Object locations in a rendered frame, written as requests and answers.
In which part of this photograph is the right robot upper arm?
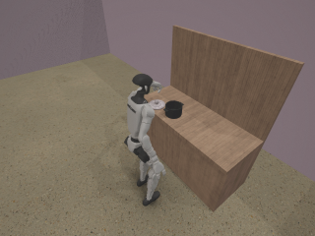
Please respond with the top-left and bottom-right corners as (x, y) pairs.
(138, 104), (156, 143)

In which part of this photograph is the lid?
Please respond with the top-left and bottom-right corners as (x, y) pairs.
(149, 99), (165, 110)

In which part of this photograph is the right robot forearm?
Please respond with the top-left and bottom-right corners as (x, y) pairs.
(142, 136), (159, 165)

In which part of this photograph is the robot left foot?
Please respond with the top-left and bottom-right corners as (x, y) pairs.
(137, 174), (149, 187)

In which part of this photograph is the robot right hand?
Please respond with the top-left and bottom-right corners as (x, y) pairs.
(153, 162), (166, 180)

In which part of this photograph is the robot right foot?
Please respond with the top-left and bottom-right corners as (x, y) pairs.
(143, 191), (160, 207)

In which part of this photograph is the robot left hand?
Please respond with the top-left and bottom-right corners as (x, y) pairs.
(153, 81), (162, 93)

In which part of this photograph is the pot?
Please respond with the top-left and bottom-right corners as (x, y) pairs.
(163, 100), (184, 119)

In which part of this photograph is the table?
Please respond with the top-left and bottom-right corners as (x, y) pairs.
(144, 25), (304, 212)

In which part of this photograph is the robot foot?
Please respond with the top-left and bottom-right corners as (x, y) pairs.
(137, 174), (149, 187)
(143, 191), (160, 207)

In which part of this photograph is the left robot forearm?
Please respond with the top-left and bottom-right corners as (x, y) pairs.
(137, 81), (156, 90)

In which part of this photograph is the left robot upper arm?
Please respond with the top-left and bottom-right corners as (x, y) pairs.
(127, 88), (142, 99)

